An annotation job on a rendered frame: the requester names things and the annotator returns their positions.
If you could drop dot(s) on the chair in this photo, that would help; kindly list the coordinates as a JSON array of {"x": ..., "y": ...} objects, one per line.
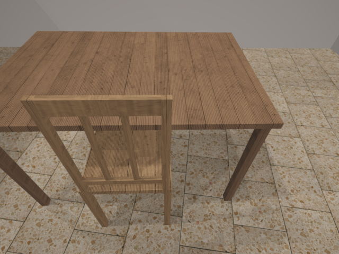
[{"x": 119, "y": 162}]

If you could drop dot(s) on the table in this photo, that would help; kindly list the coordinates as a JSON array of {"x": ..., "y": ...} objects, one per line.
[{"x": 211, "y": 82}]

